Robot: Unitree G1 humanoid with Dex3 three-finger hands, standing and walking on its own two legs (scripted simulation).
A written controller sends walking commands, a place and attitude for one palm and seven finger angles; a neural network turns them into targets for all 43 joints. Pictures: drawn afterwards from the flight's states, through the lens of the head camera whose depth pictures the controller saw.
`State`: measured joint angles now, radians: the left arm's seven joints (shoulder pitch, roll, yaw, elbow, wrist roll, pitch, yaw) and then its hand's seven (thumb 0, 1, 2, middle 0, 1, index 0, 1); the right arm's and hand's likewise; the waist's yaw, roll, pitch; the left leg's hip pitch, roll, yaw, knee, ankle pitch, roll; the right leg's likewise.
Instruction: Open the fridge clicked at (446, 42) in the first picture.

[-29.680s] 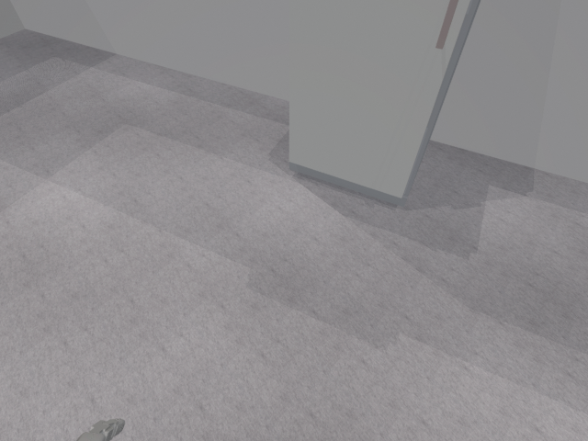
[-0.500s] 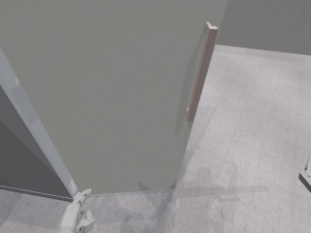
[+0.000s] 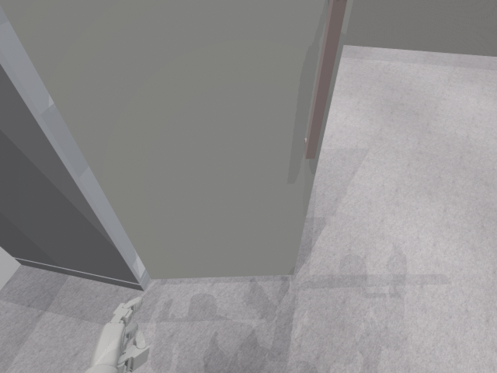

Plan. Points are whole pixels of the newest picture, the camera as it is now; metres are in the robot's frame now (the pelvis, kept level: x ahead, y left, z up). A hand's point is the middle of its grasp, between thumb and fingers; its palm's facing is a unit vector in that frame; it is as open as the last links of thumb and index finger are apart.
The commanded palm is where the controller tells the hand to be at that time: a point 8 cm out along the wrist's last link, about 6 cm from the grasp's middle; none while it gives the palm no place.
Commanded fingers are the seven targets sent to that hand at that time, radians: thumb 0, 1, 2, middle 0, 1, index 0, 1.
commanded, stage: step back with the hand held close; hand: right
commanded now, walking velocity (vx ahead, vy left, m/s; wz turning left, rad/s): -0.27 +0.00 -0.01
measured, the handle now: (319, 87) +0.58 -0.11 +0.18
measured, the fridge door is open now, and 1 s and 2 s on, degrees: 76 76 76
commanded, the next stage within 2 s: stop stepping back and stand still in 0.66 s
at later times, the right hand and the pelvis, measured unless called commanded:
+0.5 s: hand out of the picture +0.11 -0.27 +0.18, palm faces +0.49 +0.77 -0.41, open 7.4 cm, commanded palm +0.04 -0.30 +0.19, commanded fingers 0.00 -0.90 -0.90 0.20 0.30 0.20 0.30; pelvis -0.08 +0.00 -0.01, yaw -4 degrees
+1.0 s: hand out of the picture +0.02 -0.28 +0.18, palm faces +0.43 +0.82 -0.37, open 7.4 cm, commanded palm -0.06 -0.31 +0.19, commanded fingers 0.00 -0.90 -0.90 0.20 0.30 0.20 0.30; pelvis -0.20 -0.01 +0.01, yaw +1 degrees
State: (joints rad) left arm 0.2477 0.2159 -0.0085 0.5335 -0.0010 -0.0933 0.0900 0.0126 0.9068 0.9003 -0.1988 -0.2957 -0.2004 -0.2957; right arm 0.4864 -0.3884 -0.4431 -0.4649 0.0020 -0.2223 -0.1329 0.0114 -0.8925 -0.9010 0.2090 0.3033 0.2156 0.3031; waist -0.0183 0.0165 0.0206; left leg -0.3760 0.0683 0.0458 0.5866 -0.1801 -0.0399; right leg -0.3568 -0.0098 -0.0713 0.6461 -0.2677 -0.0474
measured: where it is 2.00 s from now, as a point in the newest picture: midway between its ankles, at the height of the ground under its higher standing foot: outside the picture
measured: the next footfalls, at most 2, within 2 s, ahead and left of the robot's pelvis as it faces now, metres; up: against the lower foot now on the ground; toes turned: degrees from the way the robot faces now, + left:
left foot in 0.74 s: -0.13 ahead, +0.14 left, +0.00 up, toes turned -2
right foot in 0.92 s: -0.08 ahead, -0.10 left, +0.00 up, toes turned -3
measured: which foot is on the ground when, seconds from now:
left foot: down 0.00-0.50, up 0.52-0.72, down 0.74-0.92, up 0.94-1.00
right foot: down 0.00-0.72, up 0.74-0.90, down 0.92-1.00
